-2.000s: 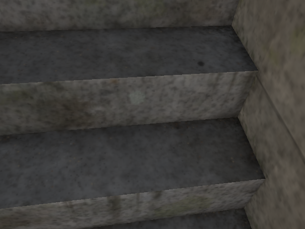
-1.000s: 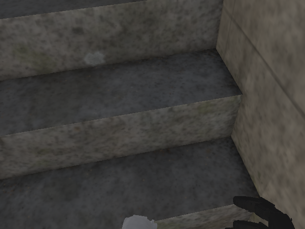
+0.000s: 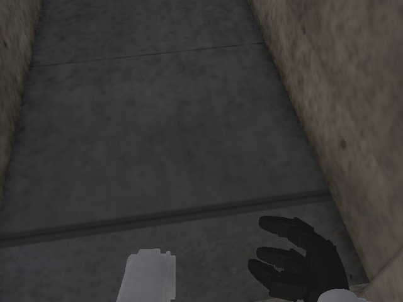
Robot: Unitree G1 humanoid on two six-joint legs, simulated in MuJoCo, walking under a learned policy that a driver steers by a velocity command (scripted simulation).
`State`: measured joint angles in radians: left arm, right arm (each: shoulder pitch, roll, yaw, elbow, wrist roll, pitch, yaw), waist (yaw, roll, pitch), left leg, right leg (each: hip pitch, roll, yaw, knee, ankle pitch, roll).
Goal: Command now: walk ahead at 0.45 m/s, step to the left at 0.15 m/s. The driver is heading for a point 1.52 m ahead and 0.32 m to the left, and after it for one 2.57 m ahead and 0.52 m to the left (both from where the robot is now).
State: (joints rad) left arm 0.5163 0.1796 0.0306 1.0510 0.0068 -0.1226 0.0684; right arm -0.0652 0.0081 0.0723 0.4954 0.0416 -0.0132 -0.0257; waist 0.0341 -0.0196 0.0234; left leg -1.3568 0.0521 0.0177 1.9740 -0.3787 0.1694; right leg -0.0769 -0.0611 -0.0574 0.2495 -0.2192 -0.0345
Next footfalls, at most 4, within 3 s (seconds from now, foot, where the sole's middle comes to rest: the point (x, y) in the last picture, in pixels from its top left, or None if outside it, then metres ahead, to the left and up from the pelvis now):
0.08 left None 0.18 0.17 -0.59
0.54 right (242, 228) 0.52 -0.05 -0.38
0.94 left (121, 163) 0.72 0.29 -0.38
1.24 right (206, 153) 0.76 0.05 -0.38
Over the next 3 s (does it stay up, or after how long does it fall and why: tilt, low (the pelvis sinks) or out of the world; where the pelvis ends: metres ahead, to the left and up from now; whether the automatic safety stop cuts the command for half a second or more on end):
stays up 1.17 0.20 0.40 its command is cut before an obstacle from the start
